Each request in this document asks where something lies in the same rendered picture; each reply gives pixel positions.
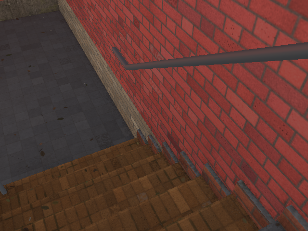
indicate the stairs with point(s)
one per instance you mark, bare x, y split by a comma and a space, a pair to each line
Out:
125, 187

